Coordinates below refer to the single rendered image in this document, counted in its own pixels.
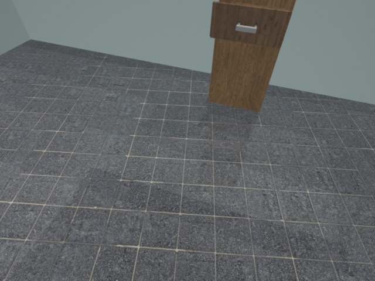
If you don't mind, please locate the drawer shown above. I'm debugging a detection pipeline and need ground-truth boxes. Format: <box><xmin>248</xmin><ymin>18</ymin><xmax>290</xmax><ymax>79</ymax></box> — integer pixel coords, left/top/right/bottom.
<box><xmin>210</xmin><ymin>1</ymin><xmax>292</xmax><ymax>49</ymax></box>

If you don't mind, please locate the handle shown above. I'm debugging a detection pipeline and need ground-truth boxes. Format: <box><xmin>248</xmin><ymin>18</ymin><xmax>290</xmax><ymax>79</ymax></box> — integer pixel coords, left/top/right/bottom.
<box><xmin>236</xmin><ymin>23</ymin><xmax>257</xmax><ymax>33</ymax></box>

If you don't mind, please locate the cabinet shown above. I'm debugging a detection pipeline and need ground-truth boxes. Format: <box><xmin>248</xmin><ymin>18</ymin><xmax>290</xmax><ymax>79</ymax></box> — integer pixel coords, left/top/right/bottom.
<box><xmin>208</xmin><ymin>0</ymin><xmax>296</xmax><ymax>112</ymax></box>

